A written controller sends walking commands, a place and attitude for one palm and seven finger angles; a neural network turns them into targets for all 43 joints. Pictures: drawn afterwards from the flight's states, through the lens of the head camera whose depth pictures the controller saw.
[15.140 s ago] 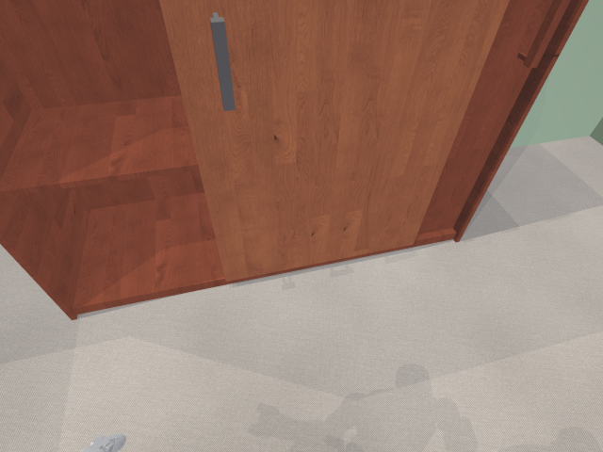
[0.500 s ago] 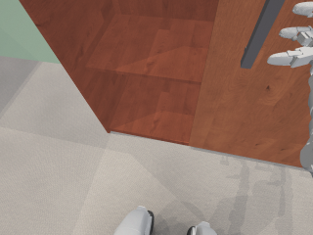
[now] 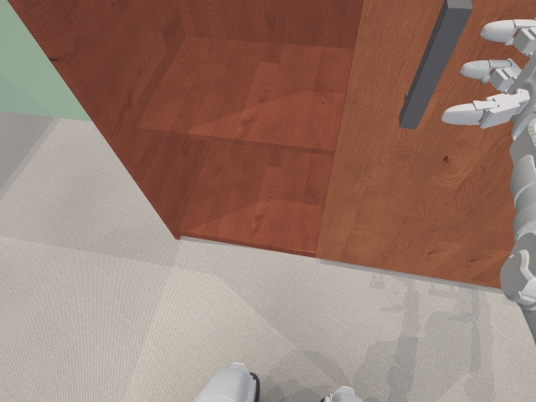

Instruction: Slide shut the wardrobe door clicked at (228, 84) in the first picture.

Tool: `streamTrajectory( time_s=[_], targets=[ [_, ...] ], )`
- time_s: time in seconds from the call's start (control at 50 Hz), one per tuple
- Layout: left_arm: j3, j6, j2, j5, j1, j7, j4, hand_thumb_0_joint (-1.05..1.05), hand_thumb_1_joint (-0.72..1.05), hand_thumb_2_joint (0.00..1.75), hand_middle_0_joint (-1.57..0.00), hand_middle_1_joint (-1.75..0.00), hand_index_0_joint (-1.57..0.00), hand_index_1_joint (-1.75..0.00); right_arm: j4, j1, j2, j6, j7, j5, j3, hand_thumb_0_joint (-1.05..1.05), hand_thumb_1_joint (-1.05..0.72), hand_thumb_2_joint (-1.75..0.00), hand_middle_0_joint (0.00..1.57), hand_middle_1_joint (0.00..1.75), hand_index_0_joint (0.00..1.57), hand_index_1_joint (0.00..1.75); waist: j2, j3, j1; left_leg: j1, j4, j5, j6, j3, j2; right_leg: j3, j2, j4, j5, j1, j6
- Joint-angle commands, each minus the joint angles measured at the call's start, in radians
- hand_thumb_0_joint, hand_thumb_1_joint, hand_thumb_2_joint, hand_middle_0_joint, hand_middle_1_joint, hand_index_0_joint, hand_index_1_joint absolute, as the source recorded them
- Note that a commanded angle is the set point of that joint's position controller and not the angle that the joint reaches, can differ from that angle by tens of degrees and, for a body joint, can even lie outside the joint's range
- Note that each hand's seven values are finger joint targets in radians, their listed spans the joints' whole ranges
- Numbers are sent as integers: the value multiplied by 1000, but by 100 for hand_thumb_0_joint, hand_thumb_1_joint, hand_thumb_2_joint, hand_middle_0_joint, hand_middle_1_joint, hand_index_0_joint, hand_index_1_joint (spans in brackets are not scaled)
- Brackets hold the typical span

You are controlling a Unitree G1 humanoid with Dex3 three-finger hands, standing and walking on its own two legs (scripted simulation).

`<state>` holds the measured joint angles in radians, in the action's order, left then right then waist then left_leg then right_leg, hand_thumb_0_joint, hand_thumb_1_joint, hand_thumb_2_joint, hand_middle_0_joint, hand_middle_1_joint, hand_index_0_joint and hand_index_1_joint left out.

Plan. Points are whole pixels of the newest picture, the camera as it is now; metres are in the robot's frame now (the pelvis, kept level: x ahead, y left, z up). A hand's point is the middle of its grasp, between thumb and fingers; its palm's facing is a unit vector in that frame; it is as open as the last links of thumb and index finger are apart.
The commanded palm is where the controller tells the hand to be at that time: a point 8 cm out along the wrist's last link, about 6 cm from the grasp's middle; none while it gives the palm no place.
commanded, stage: move the hooked fingers beside the handle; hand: right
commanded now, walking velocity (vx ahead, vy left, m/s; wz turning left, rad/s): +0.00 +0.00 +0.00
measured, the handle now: (427, 63) +0.57 -0.11 +0.16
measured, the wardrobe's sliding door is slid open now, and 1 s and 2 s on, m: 0.55 0.55 0.55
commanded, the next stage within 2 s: feel for the door with the fingertips in 1.44 s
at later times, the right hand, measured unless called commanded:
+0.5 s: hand (482, 81) +0.53 -0.17 +0.17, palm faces +0.02 +1.00 -0.02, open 13.6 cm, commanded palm +0.52 -0.20 +0.15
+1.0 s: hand (480, 83) +0.53 -0.17 +0.17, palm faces +0.02 +1.00 -0.01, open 13.8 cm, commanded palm +0.52 -0.20 +0.15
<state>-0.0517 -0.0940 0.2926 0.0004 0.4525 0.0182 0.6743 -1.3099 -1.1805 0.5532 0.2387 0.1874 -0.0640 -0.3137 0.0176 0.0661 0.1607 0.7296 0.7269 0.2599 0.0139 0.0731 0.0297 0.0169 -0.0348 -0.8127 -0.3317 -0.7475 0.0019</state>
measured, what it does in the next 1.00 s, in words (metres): stands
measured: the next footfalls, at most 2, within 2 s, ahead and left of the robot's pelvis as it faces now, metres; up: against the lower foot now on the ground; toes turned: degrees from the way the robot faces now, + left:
none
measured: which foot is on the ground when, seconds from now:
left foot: down 0.00-1.00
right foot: down 0.00-1.00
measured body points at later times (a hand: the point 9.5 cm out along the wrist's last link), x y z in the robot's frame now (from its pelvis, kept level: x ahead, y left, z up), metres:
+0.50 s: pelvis +0.01 +0.00 +0.00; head +0.10 -0.01 +0.45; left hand +0.00 +0.26 -0.11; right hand +0.53 -0.23 +0.18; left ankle +0.05 +0.13 -0.70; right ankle +0.03 -0.12 -0.70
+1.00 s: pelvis +0.03 +0.00 +0.01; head +0.10 -0.01 +0.45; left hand +0.05 +0.26 -0.11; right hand +0.53 -0.23 +0.17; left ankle +0.05 +0.13 -0.70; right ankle +0.03 -0.12 -0.70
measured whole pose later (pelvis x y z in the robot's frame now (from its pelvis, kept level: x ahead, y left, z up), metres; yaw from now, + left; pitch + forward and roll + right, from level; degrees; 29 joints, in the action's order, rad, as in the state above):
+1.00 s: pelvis +0.03 +0.00 +0.01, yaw +0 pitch +14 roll +2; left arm -0.03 -0.05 0.27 -0.01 0.43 0.00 0.66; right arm -1.16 -1.03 0.45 0.26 0.18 -0.11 -0.30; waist 0.03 0.08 0.10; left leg 0.64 0.71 0.30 0.02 0.06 0.03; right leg 0.01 -0.03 -0.78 -0.36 -0.65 0.00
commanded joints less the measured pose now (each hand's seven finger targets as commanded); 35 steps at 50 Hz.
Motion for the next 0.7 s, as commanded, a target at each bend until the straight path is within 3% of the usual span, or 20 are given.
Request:
streamTrajectory(
  time_s=[0.0, 0.06, 0.08, 0.12, 0.14, 0.16, 0.2, 0.24, 0.3, 0.34, 0.36, 0.4, 0.42, 0.46, 0.52, 0.56, 0.62, 0.66, 0.68],
  targets=[
    [71, -16, 174, -1, 163, 14, -39, 0, 90, 90, -20, -30, -20, -30, 149, -493, 115, -3, 1, 8, 17, 0, 50, -30, 30, 120, 30, 120, 50, 267, 101, -73, -130, 86, -17, -45, -49, 24, 17, 152, -108, 205, 24],
    [71, -14, 170, 0, 166, 12, -41, 0, 90, 90, -20, -30, -20, -30, 165, -496, 102, 1, 8, 3, 20, 0, 50, -30, 30, 120, 30, 120, 63, 299, 96, -87, -127, 58, -18, -44, -51, 22, 20, 145, -68, 231, 24],
    [72, -12, 171, 0, 167, 12, -40, 0, 90, 90, -20, -30, -20, -30, 153, -482, 119, -1, 8, 4, 6, 0, 50, -30, 30, 120, 30, 120, 39, 296, 93, -94, -127, 57, -17, -43, -51, 22, 19, 143, -64, 220, 25],
    [71, -12, 166, 0, 162, 8, -44, 0, 90, 90, -20, -30, -20, -30, 169, -487, 80, 3, 11, -1, 29, 0, 50, -30, 30, 120, 30, 120, 62, 289, 93, -91, -128, 59, -18, -44, -51, 20, 21, 147, -66, 226, 23],
    [72, -10, 168, 1, 163, 10, -47, 0, 90, 90, -20, -30, -20, -30, 166, -470, 111, 7, 10, -1, 3, 0, 50, -30, 30, 120, 30, 120, 43, 294, 83, -107, -125, 40, -22, -44, -52, 22, 21, 141, -43, 226, 26],
    [70, -7, 166, 0, 162, 9, -45, 0, 90, 90, -20, -30, -20, -30, 167, -475, 97, 7, 11, -1, 20, 0, 50, -30, 30, 120, 30, 120, 67, 293, 91, -94, -124, 40, -20, -41, -53, 20, 19, 145, -40, 240, 23],
    [71, -6, 166, 1, 158, 6, -46, 0, 90, 90, -20, -30, -20, -30, 166, -465, 80, 8, 11, -5, 24, 0, 50, -30, 30, 120, 30, 120, 55, 279, 87, -93, -128, 49, -20, -41, -53, 19, 20, 148, -52, 233, 23],
    [71, -4, 167, 1, 157, 9, -50, 0, 90, 90, -20, -30, -20, -30, 180, -468, 110, 15, 10, -3, 6, 0, 50, -30, 30, 120, 30, 120, 50, 290, 82, -108, -124, 44, -23, -42, -54, 21, 21, 144, -46, 230, 26],
    [74, -3, 162, 2, 153, 4, -52, 0, 90, 90, -20, -30, -20, -30, 188, -444, 71, 18, 14, -8, 24, 0, 50, -30, 30, 120, 30, 120, 67, 299, 76, -100, -124, 39, -22, -38, -55, 20, 20, 149, -37, 257, 21],
    [74, 0, 163, 2, 157, 5, -53, 0, 90, 90, -20, -30, -20, -30, 199, -436, 98, 25, 10, -10, 2, 0, 50, -30, 30, 120, 30, 120, 42, 303, 69, -125, -119, 19, -25, -36, -57, 22, 20, 147, -11, 252, 24],
    [74, 0, 160, 2, 152, 2, -55, 0, 90, 90, -20, -30, -20, -30, 214, -438, 75, 27, 14, -12, 19, 0, 50, -30, 30, 120, 30, 120, 79, 317, 69, -119, -123, 13, -23, -38, -57, 16, 21, 147, 0, 274, 21],
    [75, 1, 159, -1, 148, 2, -53, 0, 90, 90, -20, -30, -20, -30, 205, -427, 57, 26, 14, -13, 30, 0, 50, -30, 30, 120, 30, 120, 59, 287, 74, -102, -126, 26, -22, -35, -58, 21, 18, 152, -18, 271, 20],
    [75, 1, 160, 0, 147, 1, -53, 0, 90, 90, -20, -30, -20, -30, 204, -416, 63, 26, 12, -13, 21, 0, 50, -30, 30, 120, 30, 120, 50, 283, 64, -110, -126, 37, -23, -35, -57, 20, 19, 156, -33, 259, 20],
    [77, 3, 160, 1, 149, 0, -55, 0, 90, 90, -20, -30, -20, -30, 215, -402, 75, 31, 11, -16, 7, 0, 50, -30, 30, 120, 30, 120, 51, 303, 57, -128, -122, 11, -25, -33, -59, 19, 19, 154, 1, 274, 21],
    [79, 5, 156, -1, 141, -1, -54, 0, 90, 90, -20, -30, -20, -30, 223, -390, 39, 30, 10, -20, 29, 0, 50, -30, 30, 120, 30, 120, 41, 285, 61, -121, -127, 15, -23, -31, -59, 18, 18, 158, -6, 278, 20],
    [79, 8, 155, 0, 145, -2, -57, 0, 90, 90, -20, -30, -20, -30, 246, -381, 47, 38, 12, -22, 21, 0, 50, -30, 30, 120, 30, 120, 68, 319, 49, -134, -115, -20, -28, -28, -61, 20, 20, 154, 46, 306, 19],
    [81, 12, 153, -2, 138, -3, -57, 0, 90, 90, -20, -30, -20, -30, 235, -347, 40, 34, 13, -26, 17, 0, 50, -30, 30, 120, 30, 120, 24, 300, 45, -150, -122, -30, -25, -28, -62, 16, 19, 154, 54, 294, 20],
    [79, 15, 148, -4, 129, -4, -63, 0, 90, 90, -20, -30, -20, -30, 252, -344, 21, 36, 23, -31, 34, 0, 50, -30, 30, 120, 30, 120, 64, 292, 43, -141, -121, -35, -28, -28, -63, 11, 19, 155, 60, 305, 19],
    [78, 16, 150, -4, 130, -3, -60, 0, 90, 90, -20, -30, -20, -30, 243, -351, 25, 32, 21, -35, 26, 0, 50, -30, 30, 120, 30, 120, 32, 274, 47, -141, -125, -28, -26, -29, -63, 14, 20, 156, 46, 289, 22]
  ],
)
